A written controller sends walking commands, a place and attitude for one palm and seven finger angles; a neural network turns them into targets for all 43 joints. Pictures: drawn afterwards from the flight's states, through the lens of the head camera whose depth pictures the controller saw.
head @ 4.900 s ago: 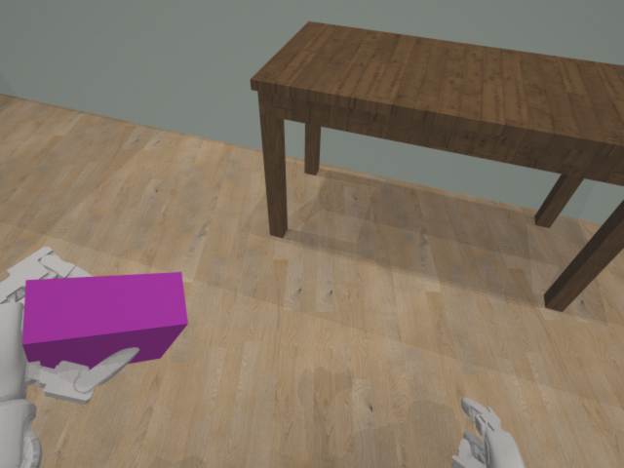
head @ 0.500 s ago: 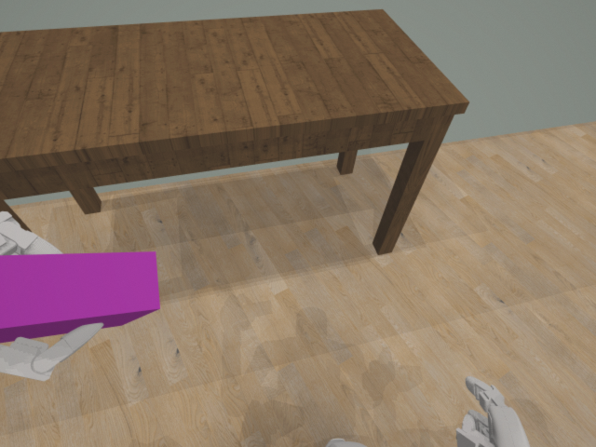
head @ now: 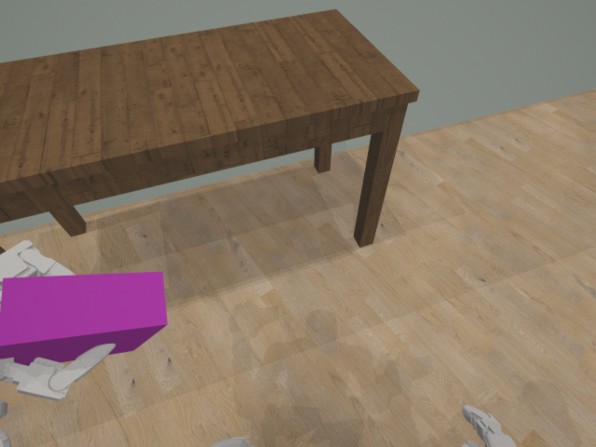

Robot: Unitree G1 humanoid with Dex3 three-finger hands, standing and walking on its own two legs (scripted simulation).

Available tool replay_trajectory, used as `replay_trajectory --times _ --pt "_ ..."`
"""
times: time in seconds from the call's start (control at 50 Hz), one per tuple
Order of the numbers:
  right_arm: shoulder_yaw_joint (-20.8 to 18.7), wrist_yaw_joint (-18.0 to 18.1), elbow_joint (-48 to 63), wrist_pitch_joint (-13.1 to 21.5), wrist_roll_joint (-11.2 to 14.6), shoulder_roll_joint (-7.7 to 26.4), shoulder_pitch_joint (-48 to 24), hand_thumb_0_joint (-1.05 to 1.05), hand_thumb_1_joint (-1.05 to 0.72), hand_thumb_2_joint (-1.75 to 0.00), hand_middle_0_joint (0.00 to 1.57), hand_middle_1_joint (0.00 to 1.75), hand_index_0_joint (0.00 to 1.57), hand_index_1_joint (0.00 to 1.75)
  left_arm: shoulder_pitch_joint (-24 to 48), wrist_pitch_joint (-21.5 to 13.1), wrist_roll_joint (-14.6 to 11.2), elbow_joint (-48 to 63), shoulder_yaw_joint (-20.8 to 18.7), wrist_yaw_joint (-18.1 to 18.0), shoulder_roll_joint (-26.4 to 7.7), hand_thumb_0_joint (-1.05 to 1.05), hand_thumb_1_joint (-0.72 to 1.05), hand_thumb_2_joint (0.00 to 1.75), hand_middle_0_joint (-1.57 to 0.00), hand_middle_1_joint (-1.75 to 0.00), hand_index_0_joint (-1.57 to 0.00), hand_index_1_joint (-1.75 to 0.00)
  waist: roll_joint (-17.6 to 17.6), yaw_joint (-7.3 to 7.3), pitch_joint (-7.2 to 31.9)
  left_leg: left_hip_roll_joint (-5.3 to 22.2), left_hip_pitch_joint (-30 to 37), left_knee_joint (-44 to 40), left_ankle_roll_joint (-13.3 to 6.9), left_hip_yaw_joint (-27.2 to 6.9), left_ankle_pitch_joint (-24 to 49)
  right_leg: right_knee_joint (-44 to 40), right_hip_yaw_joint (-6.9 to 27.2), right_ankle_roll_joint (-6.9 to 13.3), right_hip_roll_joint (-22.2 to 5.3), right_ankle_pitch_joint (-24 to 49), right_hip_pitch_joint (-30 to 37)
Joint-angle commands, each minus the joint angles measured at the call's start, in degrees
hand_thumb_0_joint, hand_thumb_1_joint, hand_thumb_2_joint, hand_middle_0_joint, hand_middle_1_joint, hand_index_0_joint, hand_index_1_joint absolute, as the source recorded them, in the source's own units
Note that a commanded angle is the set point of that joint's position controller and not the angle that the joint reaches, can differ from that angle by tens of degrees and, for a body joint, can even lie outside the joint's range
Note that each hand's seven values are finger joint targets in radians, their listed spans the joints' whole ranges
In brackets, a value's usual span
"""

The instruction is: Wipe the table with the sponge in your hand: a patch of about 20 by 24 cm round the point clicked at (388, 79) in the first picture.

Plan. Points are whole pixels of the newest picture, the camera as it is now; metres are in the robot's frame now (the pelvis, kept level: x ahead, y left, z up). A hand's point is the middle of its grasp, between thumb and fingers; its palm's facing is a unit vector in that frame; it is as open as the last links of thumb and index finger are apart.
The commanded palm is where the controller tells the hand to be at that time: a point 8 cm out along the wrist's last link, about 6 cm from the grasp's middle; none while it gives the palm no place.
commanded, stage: take the last steps up to it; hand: left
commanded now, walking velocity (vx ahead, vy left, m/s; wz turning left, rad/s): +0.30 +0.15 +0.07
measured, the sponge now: (104, 319) +0.23 +0.20 +0.13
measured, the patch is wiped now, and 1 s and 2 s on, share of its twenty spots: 0.00 0.00 0.00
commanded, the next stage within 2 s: come to a stop and stand still in 1.78 s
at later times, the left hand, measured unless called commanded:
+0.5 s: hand (38, 274) +0.26 +0.28 +0.15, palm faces +0.43 -0.78 -0.45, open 9.2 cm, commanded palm +0.21 +0.32 +0.17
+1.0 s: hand (35, 176) +0.39 +0.33 +0.17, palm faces +0.34 -0.79 -0.51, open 9.2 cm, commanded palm +0.33 +0.38 +0.17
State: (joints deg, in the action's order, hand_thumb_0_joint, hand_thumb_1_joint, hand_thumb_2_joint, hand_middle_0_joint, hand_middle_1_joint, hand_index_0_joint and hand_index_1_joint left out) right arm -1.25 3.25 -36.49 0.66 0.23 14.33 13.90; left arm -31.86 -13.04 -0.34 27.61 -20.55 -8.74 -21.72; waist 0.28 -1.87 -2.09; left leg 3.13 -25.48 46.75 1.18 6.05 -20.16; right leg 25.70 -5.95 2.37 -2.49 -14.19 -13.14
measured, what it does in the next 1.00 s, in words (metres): walks ahead: left foot, then left foot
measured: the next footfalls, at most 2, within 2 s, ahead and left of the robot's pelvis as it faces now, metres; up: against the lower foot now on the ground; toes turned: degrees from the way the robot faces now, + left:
left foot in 0.16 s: +0.08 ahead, +0.15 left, +0.00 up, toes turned +9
left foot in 0.72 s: +0.20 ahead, +0.22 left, +0.00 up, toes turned +12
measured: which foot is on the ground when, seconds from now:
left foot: up 0.00-0.14, down 0.16-0.40, up 0.42-0.70, down 0.72-1.00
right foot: down 0.00-0.72, up 0.74-1.00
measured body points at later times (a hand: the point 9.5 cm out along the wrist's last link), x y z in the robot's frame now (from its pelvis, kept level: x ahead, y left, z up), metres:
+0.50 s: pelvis +0.06 +0.03 -0.02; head +0.09 +0.01 +0.43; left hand +0.24 +0.32 +0.18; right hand +0.23 -0.17 -0.13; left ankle +0.03 +0.15 -0.68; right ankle +0.05 -0.07 -0.74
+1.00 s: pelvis +0.17 +0.10 -0.01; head +0.22 +0.10 +0.44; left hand +0.37 +0.37 +0.20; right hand +0.33 -0.10 -0.11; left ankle +0.16 +0.21 -0.74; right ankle +0.19 +0.01 -0.72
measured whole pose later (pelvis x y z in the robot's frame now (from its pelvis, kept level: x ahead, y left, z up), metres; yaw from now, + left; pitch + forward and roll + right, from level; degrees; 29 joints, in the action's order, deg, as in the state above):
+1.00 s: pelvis +0.17 +0.10 -0.01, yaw +0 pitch +2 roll +0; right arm 0.5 2.8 -34.4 6.3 0.8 8.0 11.3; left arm -30.6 -13.9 -1.1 33.3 -22.1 -8.4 -22.7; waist -1.0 -0.5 -3.7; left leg 4.0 -15.1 29.2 -1.2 12.1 -16.1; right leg 42.7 -9.9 -1.7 -4.2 -22.1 -24.4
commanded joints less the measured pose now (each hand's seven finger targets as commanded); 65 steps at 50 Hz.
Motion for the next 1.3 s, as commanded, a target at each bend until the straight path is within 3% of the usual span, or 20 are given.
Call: replay_trajectory --times 0.0,0.1,0.14,0.18,0.32,0.34,0.38,0.4,0.52,0.62,0.66,0.7,0.76,0.86,0.98,1.0,1.04,1.06,1.14,1.28 --pt "-2.1 0.3 10.1 4.5 -0.3 3.1 -6.7 0.0 -0.9 -0.9 0.2 0.3 0.2 0.3 6.1 -3.3 -0.5 13.0 -6.6 -2.1 -9.4 0.0 0.1 1.3 -1.2 -1.6 -1.2 -1.6 7.9 2.92 7.5 0.8 0.1 -8.2 -1.4 0.0 -0.5 -9.6 15.4 7.0 -17.0 2.9 8.3" --pt "-2.7 1.3 9.7 5.2 -0.5 4.0 -4.3 0.0 -0.9 -0.9 0.2 0.3 0.2 0.3 10.0 -3.5 -0.1 14.3 -5.1 -2.7 -8.7 0.0 0.1 1.3 -1.2 -1.6 -1.2 -1.6 0.0 1.3 5.7 0.6 16.3 -23.1 -2.9 1.2 2.4 -0.2 9.8 2.3 -11.3 -7.0 -1.3" --pt "-3.0 1.3 10.5 5.6 0.0 5.7 -4.3 0.0 -0.9 -0.9 0.2 0.3 0.2 0.3 10.4 -4.1 -0.3 15.0 -5.3 -2.7 -7.8 0.0 0.1 1.3 -1.2 -1.6 -1.2 -1.6 -14.4 1.27 6.6 12.5 23.7 -26.9 -9.6 -16.4 9.2 18.3 0.2 -2.5 -1.0 -9.5 -12.5" --pt "-2.5 1.2 9.5 6.4 -0.2 3.9 -5.3 0.0 -0.9 -0.9 0.2 0.3 0.2 0.3 10.5 -4.8 0.2 13.4 -6.9 -1.8 -10.8 0.0 0.1 1.3 -1.2 -1.6 -1.2 -1.6 -19.5 1.58 4.9 19.1 18.8 -32.8 -15.4 -27.3 -0.2 33.7 2.2 -3.0 -1.1 -20.8 -18.6" --pt "-1.8 0.5 7.8 7.3 0.0 4.0 -5.5 0.0 -0.9 -0.9 0.2 0.3 0.2 0.3 7.4 -3.4 -0.7 11.6 -5.0 -0.9 -7.3 0.0 0.1 1.3 -1.2 -1.6 -1.2 -1.6 -10.4 2.37 5.2 10.1 7.4 -23.4 -8.4 -7.0 2.7 6.9 -4.4 -3.9 0.1 -8.5 1.4" --pt "-1.8 0.5 7.8 6.9 0.0 3.7 -5.7 0.0 -0.9 -0.9 0.2 0.3 0.2 0.3 8.1 -3.2 -0.5 10.4 -5.2 -0.8 -7.5 0.0 0.1 1.3 -1.2 -1.6 -1.2 -1.6 -6.5 2.54 5.6 8.4 3.4 -18.0 -6.8 -5.1 0.6 1.1 -2.5 -2.9 -1.1 -5.1 6.8" --pt "-1.4 0.1 8.9 6.0 0.0 2.1 -7.1 0.0 -0.9 -0.9 0.2 0.3 0.2 0.3 7.8 -2.4 -0.5 6.4 -7.7 -1.0 -10.7 0.0 0.1 1.3 -1.2 -1.6 -1.2 -1.6 16.6 2.96 5.0 -1.9 -15.1 9.9 -2.2 1.1 -9.1 -10.9 32.9 7.0 -21.6 -5.5 15.3" --pt "-2.3 -0.5 8.6 6.1 0.2 3.8 -8.1 0.0 -0.9 -0.9 0.2 0.3 0.2 0.3 11.2 -2.5 -1.7 7.1 -6.9 -0.8 -9.8 0.0 0.1 1.3 -1.2 -1.6 -1.2 -1.6 16.1 2.94 3.8 -0.1 -17.5 18.8 -0.8 -5.5 -7.9 -13.4 38.3 8.7 -25.4 -6.5 12.9" --pt "-0.6 -0.5 7.7 4.2 -0.4 1.7 -8.5 0.0 -0.9 -0.9 0.2 0.3 0.2 0.3 9.5 -5.4 -0.3 10.5 -6.7 -0.6 -8.9 0.0 0.1 1.3 -1.2 -1.6 -1.2 -1.6 7.9 2.1 4.5 3.3 -7.0 4.5 -0.1 -2.7 0.3 -6.2 8.4 5.1 -17.2 21.5 7.5" --pt "-1.6 -0.1 10.2 5.3 -0.7 1.0 -7.9 0.0 -0.9 -0.9 0.2 0.3 0.2 0.3 8.0 -4.6 -0.1 15.9 -7.6 -2.2 -9.4 0.0 0.1 1.3 -1.2 -1.6 -1.2 -1.6 9.6 3.15 8.2 -2.1 8.0 -15.7 -0.7 6.8 7.2 -1.5 5.2 3.1 -14.0 18.3 7.6" --pt "-2.8 0.6 10.4 5.8 -0.4 2.4 -5.6 0.0 -0.9 -0.9 0.2 0.3 0.2 0.3 9.1 -5.0 0.0 18.1 -7.8 -2.4 -9.4 0.0 0.1 1.3 -1.2 -1.6 -1.2 -1.6 1.2 1.35 11.0 -1.7 18.1 -22.6 -1.3 6.9 10.9 9.6 1.9 0.6 -10.9 18.1 4.8" --pt "-4.2 0.3 11.1 6.1 0.3 4.7 -4.8 0.0 -0.9 -0.9 0.2 0.3 0.2 0.3 8.4 -5.7 -0.5 20.0 -7.4 -2.5 -8.6 0.0 0.1 1.3 -1.2 -1.6 -1.2 -1.6 -19.4 1.07 14.0 17.2 33.3 -24.9 -10.9 -19.1 29.4 35.5 -2.3 -4.0 -1.2 -18.7 -16.4" --pt "-3.8 0.0 9.3 6.7 0.7 3.6 -6.0 0.0 -0.9 -0.9 0.2 0.3 0.2 0.3 7.5 -5.6 -0.9 17.0 -10.0 -1.7 -11.3 0.0 0.1 1.3 -1.2 -1.6 -1.2 -1.6 -14.3 1.0 9.7 20.2 24.9 -28.5 -17.1 -22.9 15.2 46.8 4.3 -3.8 -4.6 -18.9 -25.7" --pt "-2.8 -0.7 8.7 8.3 0.7 3.2 -5.9 0.0 -0.9 -0.9 0.2 0.3 0.2 0.3 1.2 -4.9 -1.6 19.5 -7.7 -0.9 -7.6 0.0 0.1 1.3 -1.2 -1.6 -1.2 -1.6 -14.2 1.91 10.2 13.7 19.5 -27.7 -11.5 -7.0 22.1 27.7 -1.8 -4.3 -3.2 -10.1 -16.2" --pt "-2.0 1.1 8.6 7.0 0.5 3.5 -6.3 0.0 -0.9 -0.9 0.2 0.3 0.2 0.3 3.1 -2.0 -1.8 11.5 -8.6 -0.7 -9.0 0.0 0.1 1.3 -1.2 -1.6 -1.2 -1.6 -7.9 2.18 9.9 12.0 14.9 -20.7 -7.7 -3.1 17.6 5.1 -6.1 -3.8 0.1 -3.3 -0.2" --pt "-1.9 1.2 8.6 6.6 0.6 3.4 -6.9 0.0 -0.9 -0.9 0.2 0.3 0.2 0.3 5.0 -1.9 -1.5 10.8 -8.0 -0.5 -8.7 0.0 0.1 1.3 -1.2 -1.6 -1.2 -1.6 -5.1 2.42 9.9 10.9 10.9 -15.1 -6.7 -2.3 15.9 0.6 -4.0 -2.9 -1.4 0.1 5.3" --pt "-1.6 0.7 9.4 5.7 0.3 1.9 -7.2 0.0 -0.9 -0.9 0.2 0.3 0.2 0.3 7.0 -2.1 -0.9 8.2 -10.0 -0.7 -11.8 0.0 0.1 1.3 -1.2 -1.6 -1.2 -1.6 16.2 2.5 9.6 -0.7 -11.3 9.7 -2.0 3.0 -6.0 -6.8 29.2 6.6 -21.1 10.4 18.2" --pt "-2.5 -0.1 8.7 5.7 0.3 3.6 -6.6 0.0 -0.9 -0.9 0.2 0.3 0.2 0.3 7.6 -2.0 -2.1 5.9 -9.9 -0.6 -10.8 0.0 0.1 1.3 -1.2 -1.6 -1.2 -1.6 19.2 2.59 8.8 -0.7 -15.3 20.6 -0.6 -4.0 -9.1 -9.2 35.0 8.0 -25.5 10.1 17.4" --pt "-0.9 -0.9 7.4 4.3 -0.2 2.4 -8.7 0.0 -0.9 -0.9 0.2 0.3 0.2 0.3 7.2 -4.7 -0.8 11.6 -7.6 -0.3 -9.6 0.0 0.1 1.3 -1.2 -1.6 -1.2 -1.6 4.1 2.32 5.0 3.0 -18.6 27.4 0.7 -7.3 -1.1 -5.4 14.2 6.3 -21.0 26.9 12.7" --pt "-2.1 -0.5 10.5 4.3 -0.5 1.7 -7.1 0.0 -0.9 -0.9 0.2 0.3 0.2 0.3 2.3 -4.9 -0.9 16.0 -10.1 -2.2 -10.8 0.0 0.1 1.3 -1.2 -1.6 -1.2 -1.6 9.7 3.25 8.7 0.1 -0.1 -7.8 -0.1 4.1 4.2 -2.0 3.3 4.1 -16.6 30.8 10.3"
